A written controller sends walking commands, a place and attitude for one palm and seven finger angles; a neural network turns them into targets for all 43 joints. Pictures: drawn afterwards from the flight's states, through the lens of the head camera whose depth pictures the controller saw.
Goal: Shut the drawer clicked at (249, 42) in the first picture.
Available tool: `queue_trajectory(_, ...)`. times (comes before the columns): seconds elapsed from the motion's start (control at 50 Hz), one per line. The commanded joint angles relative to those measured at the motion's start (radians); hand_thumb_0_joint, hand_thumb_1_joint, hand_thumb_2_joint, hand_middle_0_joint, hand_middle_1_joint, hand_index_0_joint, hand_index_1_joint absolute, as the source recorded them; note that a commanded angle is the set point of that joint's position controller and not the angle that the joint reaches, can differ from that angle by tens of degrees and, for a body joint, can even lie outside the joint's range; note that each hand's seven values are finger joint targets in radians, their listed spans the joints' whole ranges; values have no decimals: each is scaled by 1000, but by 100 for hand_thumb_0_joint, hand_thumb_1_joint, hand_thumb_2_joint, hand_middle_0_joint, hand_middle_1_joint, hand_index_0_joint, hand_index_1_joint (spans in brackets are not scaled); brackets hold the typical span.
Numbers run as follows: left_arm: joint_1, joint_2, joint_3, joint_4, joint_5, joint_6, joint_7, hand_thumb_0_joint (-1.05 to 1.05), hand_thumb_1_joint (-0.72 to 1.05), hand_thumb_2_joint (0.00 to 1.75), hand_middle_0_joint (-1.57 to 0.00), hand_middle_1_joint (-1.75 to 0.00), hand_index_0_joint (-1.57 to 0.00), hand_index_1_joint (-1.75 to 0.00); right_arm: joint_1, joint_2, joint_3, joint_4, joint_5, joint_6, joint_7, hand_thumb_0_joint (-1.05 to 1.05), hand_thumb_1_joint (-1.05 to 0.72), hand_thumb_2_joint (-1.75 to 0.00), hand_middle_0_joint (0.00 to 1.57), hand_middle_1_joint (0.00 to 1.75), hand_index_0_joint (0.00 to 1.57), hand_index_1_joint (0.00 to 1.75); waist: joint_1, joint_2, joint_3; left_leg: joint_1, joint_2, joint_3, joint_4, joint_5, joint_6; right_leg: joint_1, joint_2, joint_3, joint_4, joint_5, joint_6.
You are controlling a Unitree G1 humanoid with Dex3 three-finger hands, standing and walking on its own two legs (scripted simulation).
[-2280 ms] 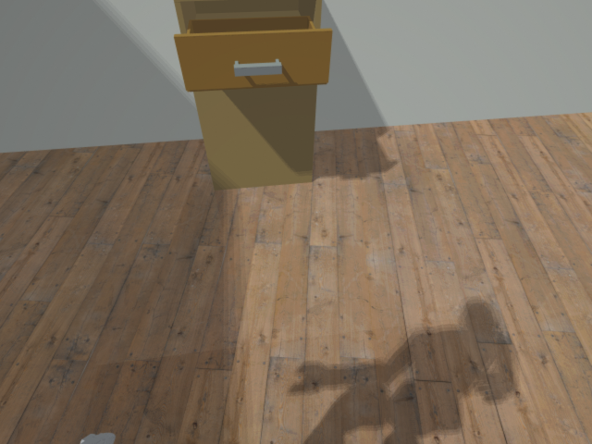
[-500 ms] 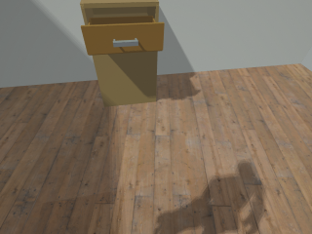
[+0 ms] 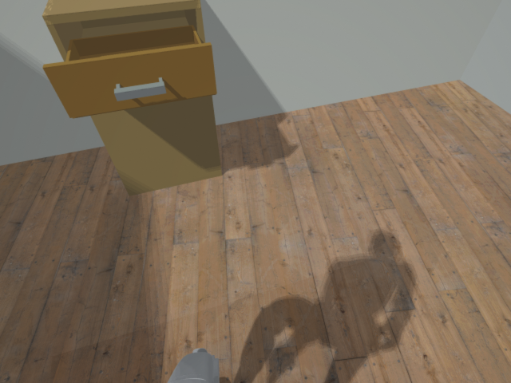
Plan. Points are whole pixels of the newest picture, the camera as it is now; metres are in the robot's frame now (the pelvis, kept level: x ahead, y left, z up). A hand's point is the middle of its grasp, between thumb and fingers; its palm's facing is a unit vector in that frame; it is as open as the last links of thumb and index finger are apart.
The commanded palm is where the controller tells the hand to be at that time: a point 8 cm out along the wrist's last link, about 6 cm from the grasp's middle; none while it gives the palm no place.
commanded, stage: walk to a spot facing it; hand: left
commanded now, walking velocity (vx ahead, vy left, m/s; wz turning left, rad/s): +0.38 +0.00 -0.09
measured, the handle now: (140, 87) +0.86 +0.39 +0.00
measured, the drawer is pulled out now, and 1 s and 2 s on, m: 0.30 0.30 0.30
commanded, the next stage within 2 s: turn to face it in 0.52 s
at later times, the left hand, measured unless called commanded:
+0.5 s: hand (168, 297) +0.31 +0.21 -0.16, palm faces -0.08 -0.98 -0.19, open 7.4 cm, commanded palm none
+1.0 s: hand (204, 234) +0.48 +0.16 -0.18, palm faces -0.01 -0.98 -0.18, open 7.3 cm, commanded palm none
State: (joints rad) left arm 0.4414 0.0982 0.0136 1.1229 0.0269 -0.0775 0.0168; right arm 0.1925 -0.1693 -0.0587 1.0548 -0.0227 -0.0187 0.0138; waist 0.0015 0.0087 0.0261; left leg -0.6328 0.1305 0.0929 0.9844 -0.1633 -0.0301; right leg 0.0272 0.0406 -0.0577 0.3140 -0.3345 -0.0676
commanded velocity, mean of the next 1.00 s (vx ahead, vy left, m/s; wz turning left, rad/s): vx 0.19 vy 0.00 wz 0.07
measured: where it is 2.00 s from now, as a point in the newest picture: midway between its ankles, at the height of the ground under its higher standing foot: (272, 335)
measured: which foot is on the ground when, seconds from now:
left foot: up 0.00-0.16, down 0.18-0.64, up 0.66-1.00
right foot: down 0.00-0.16, up 0.18-0.62, down 0.64-1.00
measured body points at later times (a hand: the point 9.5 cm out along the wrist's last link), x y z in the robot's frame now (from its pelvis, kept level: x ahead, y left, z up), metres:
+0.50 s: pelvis +0.23 +0.03 +0.00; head +0.24 +0.03 +0.45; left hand +0.31 +0.26 -0.15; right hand +0.19 -0.21 -0.15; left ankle +0.22 +0.13 -0.74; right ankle +0.32 -0.12 -0.70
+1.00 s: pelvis +0.39 -0.02 -0.01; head +0.41 +0.00 +0.44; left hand +0.48 +0.21 -0.16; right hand +0.41 -0.26 -0.15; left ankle +0.46 +0.08 -0.72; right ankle +0.37 -0.12 -0.74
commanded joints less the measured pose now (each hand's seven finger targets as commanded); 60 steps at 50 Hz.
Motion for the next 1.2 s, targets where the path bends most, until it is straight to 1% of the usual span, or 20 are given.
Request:
queue_trajectory(0.0, 95, 157, 37, -3, -3, -15, 17, 0, 90, 90, -20, -30, -20, -30, -129, -13, 7, -105, 11, -30, 21, 0, -90, -90, 20, 30, 20, 30, 27, -116, 150, 2, -25, 38, -187, 54, 23, -74, -237, 116, -128, 572, -78)
queue_trajectory(0.06, 89, 181, 46, -2, -4, -13, 18, 0, 90, 90, -20, -30, -20, -30, -118, -34, 5, -113, 10, -39, 15, 0, -90, -90, 20, 30, 20, 30, 6, -116, 117, 163, -85, 72, -292, 8, 62, -45, -241, 97, -33, 816, -67)
queue_trajectory(0.12, 58, 189, 53, -16, -11, -11, 14, 0, 90, 90, -20, -30, -20, -30, 248, -127, -19, -11, -7, -50, -15, 0, -90, -90, 20, 30, 20, 30, -154, -65, -89, 655, -83, 17, -407, 57, 121, -188, -189, 52, 445, 802, -22)
queue_trajectory(0.16, 95, 101, 47, -67, -26, -13, -5, 0, 90, 90, -20, -30, -20, -30, 376, -277, -48, 14, -9, -43, -28, 0, -90, -90, 20, 30, 20, 30, -124, 225, -219, 843, 363, -638, -671, 2, 308, -554, 20, 42, 1059, -205, 8)
queue_trajectory(0.22, -37, 100, 46, -91, -4, 15, -21, 0, 90, 90, -20, -30, -20, -30, 133, -117, -15, -40, 0, -53, -33, 0, -90, -90, 20, 30, 20, 30, -40, 83, 57, 430, 284, -446, -802, -372, 244, -662, -129, 93, 1101, -44, 15)
queue_trajectory(0.3, 28, 49, 47, -82, 6, 65, -34, 0, 90, 90, -20, -30, -20, -30, 62, -78, -2, -45, 1, -75, -31, 0, -90, -90, 20, 30, 20, 30, 56, 92, 63, 207, 162, -124, -828, -199, 176, -507, -164, 53, 891, 63, 41)
queue_trajectory(0.5, -296, 99, 57, -210, 6, 62, -50, 0, 90, 90, -20, -30, -20, -30, 221, -135, -20, -11, -6, -64, -25, 0, -90, -90, 20, 30, 20, 30, -42, 51, 90, 495, 199, -11, -772, 28, 190, -532, -137, -39, 374, 134, 61)
queue_trajectory(0.54, -296, 105, 58, -215, 7, 57, -52, 0, 90, 90, -20, -30, -20, -30, 223, -147, -19, -7, -10, -56, -28, 0, -90, -90, 20, 30, 20, 30, -36, 83, 75, 542, 196, 24, -690, 134, 170, -474, -110, -68, 307, 102, 48)
queue_trajectory(0.58, -133, 148, 68, -166, 9, 43, -49, 0, 90, 90, -20, -30, -20, -30, 201, -153, -14, -11, -3, -49, -28, 0, -90, -90, 20, 30, 20, 30, 50, 44, -25, 527, 136, 113, -410, 338, 116, -221, -52, -106, 175, 146, 16)
queue_trajectory(0.6, -14, 232, 85, -132, 14, 28, -36, 0, 90, 90, -20, -30, -20, -30, 215, -112, -5, -22, 9, -49, -18, 0, -90, -90, 20, 30, 20, 30, 94, -114, -111, 318, 72, 166, -148, 217, 68, 32, -191, 77, 137, 190, -42)
queue_trajectory(0.62, 91, 335, 107, -105, 1, 20, -23, 0, 90, 90, -20, -30, -20, -30, 217, -50, 14, -54, 17, -56, -16, 0, -90, -90, 20, 30, 20, 30, 108, -326, -194, 58, -76, 156, 148, -381, 20, 220, -467, 472, 52, 437, -168)
queue_trajectory(0.64, 80, 344, 101, -99, -12, 21, -14, 0, 90, 90, -20, -30, -20, -30, 182, -92, 7, -49, 17, -49, -25, 0, -90, -90, 20, 30, 20, 30, 113, -208, -223, 50, -55, 0, 270, -427, 39, 154, -492, 460, 17, 458, -209)
queue_trajectory(0.7, -138, 221, 61, -140, -10, 19, 6, 0, 90, 90, -20, -30, -20, -30, 143, -53, 8, -27, 8, -18, -26, 0, -90, -90, 20, 30, 20, 30, 19, -43, -35, 73, 11, -91, 274, -238, 31, -154, -417, 193, -29, 489, -127)
queue_trajectory(0.84, -209, 200, 53, -160, -6, 36, 14, 0, 90, 90, -20, -30, -20, -30, 155, -9, 15, -31, 6, 32, -11, 0, -90, -90, 20, 30, 20, 30, -21, -128, -4, 185, -24, 1, -58, -163, -6, -239, -361, -80, -20, 530, -63)
queue_trajectory(0.98, -214, 259, 81, -191, -8, 73, 12, 0, 90, 90, -20, -30, -20, -30, 98, -77, -1, -111, -1, 38, 2, 0, -90, -90, 20, 30, 20, 30, -24, -106, -1, 333, -62, 60, -345, -95, 21, -230, -368, -146, 192, 429, -1)
queue_trajectory(1.0, -218, 247, 81, -199, -12, 79, 9, 0, 90, 90, -20, -30, -20, -30, 164, -123, -12, -106, -4, 33, 1, 0, -90, -90, 20, 30, 20, 30, -60, 15, -50, 448, -34, -7, -453, 72, 44, -286, -335, -171, 356, 352, 40)
queue_trajectory(1.02, -203, 195, 77, -237, -26, 86, 3, 0, 90, 90, -20, -30, -20, -30, 223, -233, -36, -120, -13, 23, -6, 0, -90, -90, 20, 30, 20, 30, -78, 303, -77, 554, 197, -371, -583, 397, 175, -492, -189, -205, 617, -49, 128)
queue_trajectory(1.04, -239, 187, 64, -283, -18, 87, 5, 0, 90, 90, -20, -30, -20, -30, 260, -291, -43, -113, -3, 26, -14, 0, -90, -90, 20, 30, 20, 30, -91, 310, -114, 576, 332, -546, -650, 470, 297, -578, -121, -84, 823, -398, 135)
queue_trajectory(1.1, -295, 201, 76, -261, -8, 95, 0, 0, 90, 90, -20, -30, -20, -30, 94, -229, -32, -158, 0, 20, -30, 0, -90, -90, 20, 30, 20, 30, -43, 141, -61, 448, 208, -448, -688, 103, 233, -645, -159, 57, 925, -158, 128)
queue_trajectory(1.18, -220, 197, 78, -221, -8, 108, -3, 0, 90, 90, -20, -30, -20, -30, 46, -205, -24, -173, 5, 8, -32, 0, -90, -90, 20, 30, 20, 30, -13, 119, -91, 465, 102, -287, -681, 227, 190, -566, -146, 50, 825, -27, 147)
